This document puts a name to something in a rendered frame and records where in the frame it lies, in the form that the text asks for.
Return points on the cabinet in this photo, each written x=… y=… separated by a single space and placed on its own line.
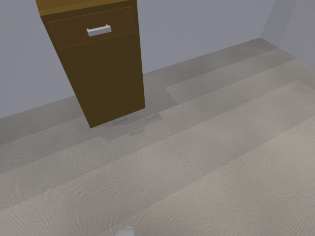
x=106 y=75

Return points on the handle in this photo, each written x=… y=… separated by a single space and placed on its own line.
x=100 y=30

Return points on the drawer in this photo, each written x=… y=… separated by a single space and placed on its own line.
x=73 y=31

